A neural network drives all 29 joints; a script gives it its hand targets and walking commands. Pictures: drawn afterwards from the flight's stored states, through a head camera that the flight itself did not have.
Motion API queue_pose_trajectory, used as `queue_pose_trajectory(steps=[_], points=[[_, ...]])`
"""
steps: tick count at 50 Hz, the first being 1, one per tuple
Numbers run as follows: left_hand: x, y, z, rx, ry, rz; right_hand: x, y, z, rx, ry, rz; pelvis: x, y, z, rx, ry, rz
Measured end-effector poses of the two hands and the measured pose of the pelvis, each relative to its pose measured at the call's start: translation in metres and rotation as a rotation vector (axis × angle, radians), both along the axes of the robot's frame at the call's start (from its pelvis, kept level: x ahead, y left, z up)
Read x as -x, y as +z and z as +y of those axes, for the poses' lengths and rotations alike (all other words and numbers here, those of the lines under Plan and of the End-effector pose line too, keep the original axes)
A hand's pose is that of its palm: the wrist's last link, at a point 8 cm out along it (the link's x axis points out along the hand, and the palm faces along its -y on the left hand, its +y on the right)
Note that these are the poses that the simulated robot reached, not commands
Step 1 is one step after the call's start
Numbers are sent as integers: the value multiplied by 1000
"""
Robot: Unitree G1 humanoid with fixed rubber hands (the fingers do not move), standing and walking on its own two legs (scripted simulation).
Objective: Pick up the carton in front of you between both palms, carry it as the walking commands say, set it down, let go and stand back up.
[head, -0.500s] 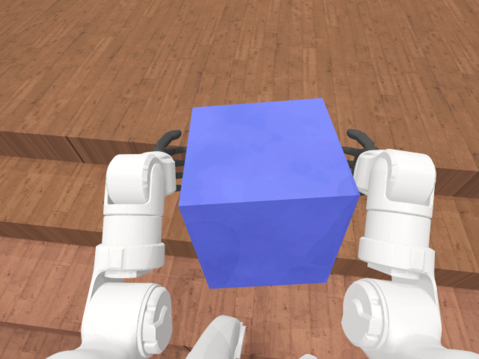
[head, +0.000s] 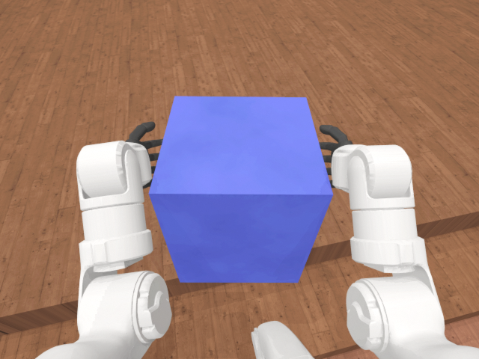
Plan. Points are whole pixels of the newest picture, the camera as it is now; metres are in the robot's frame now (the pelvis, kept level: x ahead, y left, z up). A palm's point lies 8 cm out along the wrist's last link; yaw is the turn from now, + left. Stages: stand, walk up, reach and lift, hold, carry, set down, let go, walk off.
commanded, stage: carry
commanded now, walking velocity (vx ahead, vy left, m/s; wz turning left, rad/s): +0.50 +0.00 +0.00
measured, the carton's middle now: (239, 194) +0.38 -0.04 +0.08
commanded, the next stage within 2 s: none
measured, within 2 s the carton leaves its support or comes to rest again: neither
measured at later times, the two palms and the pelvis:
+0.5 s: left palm out of the picture +0.67 +0.14 +0.31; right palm out of the picture +0.72 -0.16 +0.32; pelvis +0.31 -0.07 +0.16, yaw +1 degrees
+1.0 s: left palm out of the picture +1.02 +0.12 +0.46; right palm out of the picture +0.99 -0.18 +0.46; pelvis +0.63 +0.01 +0.30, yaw -1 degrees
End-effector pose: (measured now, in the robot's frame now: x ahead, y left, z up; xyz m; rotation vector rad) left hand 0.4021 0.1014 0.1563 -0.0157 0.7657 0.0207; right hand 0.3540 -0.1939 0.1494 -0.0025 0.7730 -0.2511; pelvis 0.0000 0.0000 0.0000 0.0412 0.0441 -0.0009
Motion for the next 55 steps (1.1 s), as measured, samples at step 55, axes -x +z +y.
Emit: queue_pose_trajectory(steps=[55], points=[[-677,353,32,-16,59,-111,-703,362,28,-10,50,-119,-687,317,-1,28,-14,17]])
